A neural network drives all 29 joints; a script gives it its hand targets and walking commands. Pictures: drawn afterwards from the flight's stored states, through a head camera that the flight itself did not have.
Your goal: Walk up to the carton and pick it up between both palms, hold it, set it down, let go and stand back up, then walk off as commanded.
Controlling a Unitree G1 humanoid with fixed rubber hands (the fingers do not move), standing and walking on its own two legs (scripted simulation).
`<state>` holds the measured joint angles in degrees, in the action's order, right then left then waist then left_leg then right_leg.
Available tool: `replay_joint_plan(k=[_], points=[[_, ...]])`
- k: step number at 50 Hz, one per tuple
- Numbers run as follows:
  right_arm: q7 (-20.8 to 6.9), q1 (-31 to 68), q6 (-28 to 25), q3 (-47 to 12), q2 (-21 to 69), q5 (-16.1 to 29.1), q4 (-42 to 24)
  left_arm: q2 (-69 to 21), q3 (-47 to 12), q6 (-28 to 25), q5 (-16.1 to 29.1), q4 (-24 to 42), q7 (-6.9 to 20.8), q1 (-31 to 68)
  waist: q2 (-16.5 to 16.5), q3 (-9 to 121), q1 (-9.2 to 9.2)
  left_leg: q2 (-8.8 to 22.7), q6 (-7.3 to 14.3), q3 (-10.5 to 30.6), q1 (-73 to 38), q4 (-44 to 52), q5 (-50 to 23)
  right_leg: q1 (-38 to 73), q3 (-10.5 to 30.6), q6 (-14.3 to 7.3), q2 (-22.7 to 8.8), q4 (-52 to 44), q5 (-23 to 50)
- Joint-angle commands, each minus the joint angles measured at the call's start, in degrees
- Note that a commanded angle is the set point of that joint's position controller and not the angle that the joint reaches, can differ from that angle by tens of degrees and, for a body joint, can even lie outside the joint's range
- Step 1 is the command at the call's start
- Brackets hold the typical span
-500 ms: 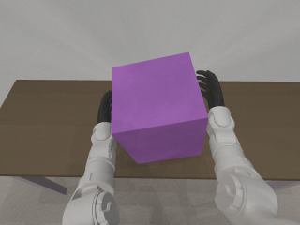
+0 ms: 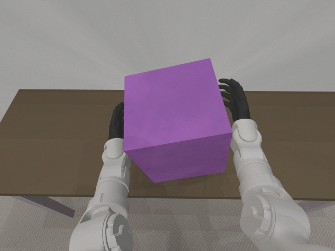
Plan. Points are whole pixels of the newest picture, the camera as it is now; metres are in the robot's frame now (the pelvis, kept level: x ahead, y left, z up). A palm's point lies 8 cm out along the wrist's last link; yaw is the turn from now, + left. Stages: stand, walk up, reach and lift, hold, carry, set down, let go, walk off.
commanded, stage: set down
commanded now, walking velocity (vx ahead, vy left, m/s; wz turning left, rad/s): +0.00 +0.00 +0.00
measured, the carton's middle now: (178, 128) +0.43 -0.01 +0.00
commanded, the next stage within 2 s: none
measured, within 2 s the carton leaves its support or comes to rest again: rests again in 1.22 s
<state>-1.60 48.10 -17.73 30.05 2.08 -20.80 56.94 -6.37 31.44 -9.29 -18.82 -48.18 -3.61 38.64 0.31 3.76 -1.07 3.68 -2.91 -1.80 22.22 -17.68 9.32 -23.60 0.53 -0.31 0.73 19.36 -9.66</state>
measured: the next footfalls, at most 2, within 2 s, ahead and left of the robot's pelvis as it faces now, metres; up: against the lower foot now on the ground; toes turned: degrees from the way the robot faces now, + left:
none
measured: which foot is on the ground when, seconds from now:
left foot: down 0.00-1.00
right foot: down 0.00-1.00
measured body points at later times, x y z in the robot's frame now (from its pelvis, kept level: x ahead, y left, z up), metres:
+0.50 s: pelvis +0.00 +0.00 +0.00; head +0.09 +0.00 +0.44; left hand +0.41 +0.15 +0.02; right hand +0.45 -0.15 +0.07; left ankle -0.03 +0.15 -0.75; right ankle -0.02 -0.11 -0.75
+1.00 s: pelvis +0.00 +0.00 +0.00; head +0.10 +0.00 +0.44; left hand +0.41 +0.15 +0.01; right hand +0.45 -0.15 +0.06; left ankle -0.03 +0.15 -0.75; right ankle -0.02 -0.11 -0.75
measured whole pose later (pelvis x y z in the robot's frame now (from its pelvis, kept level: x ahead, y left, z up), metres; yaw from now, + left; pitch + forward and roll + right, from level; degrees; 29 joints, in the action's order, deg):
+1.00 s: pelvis +0.00 +0.00 +0.00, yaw +0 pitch +14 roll +0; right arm -1.7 48.1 -15.9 31.0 1.8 -22.0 56.9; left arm -6.8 33.6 -13.9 -19.2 -51.6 -3.5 39.0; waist 0.3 3.4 -1.1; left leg 3.7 -2.7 -2.0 22.2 -17.7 9.6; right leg -23.7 0.5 -0.3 0.7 19.4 -9.9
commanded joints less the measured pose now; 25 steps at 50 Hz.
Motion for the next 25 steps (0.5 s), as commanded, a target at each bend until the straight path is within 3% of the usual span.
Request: replay_joint_plan(k=[1,3,5,7,8,12,13,14,16,20,25], points=[[-6.4,15.1,1.8,-9.8,30.6,-8.4,7.7,-22.7,-12.8,-3.9,-4.4,-3.9,5.0,31.2,1.8,28.0,3.14,-2.1,2.4,-6.3,-9.6,-2.7,-20.5,16.1,-4.7,2.9,-0.1,3.1,31.5],[-6.1,14.1,1.8,-10.0,31.0,-8.3,6.9,-22.4,-12.9,-4.2,-4.6,-4.1,5.2,31.2,3.0,28.6,2.64,-2.6,2.6,-6.8,-6.3,-2.1,-19.0,20.9,-4.2,3.7,-0.5,4.2,35.6],[-6.3,13.7,1.8,-10.9,32.2,-8.4,5.9,-22.6,-11.5,-4.3,-5.8,-4.7,5.5,29.9,3.0,28.1,4.26,-2.6,3.2,-7.1,-3.9,-0.8,-16.7,22.9,-3.6,4.1,-1.0,4.6,36.4],[-6.2,13.3,2.0,-10.2,31.9,-8.7,7.8,-23.5,-12.0,-4.1,-5.2,-5.1,5.6,29.1,2.2,27.1,3.52,-2.4,3.2,-6.3,-6.1,-1.6,-19.0,19.7,-4.5,4.0,-0.8,4.6,35.6],[-6.0,13.0,2.1,-9.2,31.1,-9.3,7.8,-22.5,-12.4,-4.4,-5.0,-5.2,5.7,30.0,3.2,26.8,2.21,-2.1,3.2,-6.3,-6.0,-1.6,-17.1,19.7,-4.5,3.9,-0.8,3.9,33.5],[-6.3,13.1,2.5,-9.5,30.5,-8.4,6.8,-21.8,-11.2,-4.6,-5.2,-5.3,5.7,29.1,2.7,26.2,3.10,-2.6,3.1,-6.4,-3.4,-0.9,-16.2,22.5,-3.8,4.0,-0.7,4.3,33.1],[-6.2,12.2,2.8,-8.8,30.3,-8.2,7.6,-21.7,-11.0,-4.6,-5.6,-5.1,5.8,29.1,2.7,25.9,2.20,-2.7,2.8,-6.7,-4.0,-1.2,-15.4,22.2,-3.7,4.0,-0.5,4.2,32.4],[-6.1,13.0,2.7,-9.0,30.2,-9.3,6.3,-21.7,-10.7,-4.5,-5.6,-5.5,5.8,28.7,3.9,25.9,2.78,-2.4,3.1,-6.5,-4.0,-1.2,-16.1,22.1,-4.0,4.2,-0.7,4.2,33.1],[-6.2,13.0,2.2,-8.5,31.3,-9.5,6.7,-22.7,-11.9,-4.9,-5.5,-5.1,5.7,29.6,1.8,26.2,2.03,-2.4,2.8,-6.1,-6.6,-1.6,-17.2,18.8,-4.3,3.9,-0.3,4.2,31.8],[-6.4,12.5,2.7,-9.4,31.5,-9.6,5.8,-21.9,-9.4,-4.8,-5.8,-5.9,6.1,27.1,4.3,26.7,3.50,-2.7,3.2,-6.6,-4.5,-1.4,-16.6,22.2,-3.7,4.4,-0.7,4.7,34.5],[-6.4,12.4,2.0,-9.6,31.1,-9.4,7.0,-22.4,-10.1,-5.4,-6.2,-5.9,5.9,26.8,3.1,25.5,3.45,-2.2,3.1,-6.3,-4.8,-2.3,-18.6,20.4,-4.0,4.0,-0.5,4.8,35.0]])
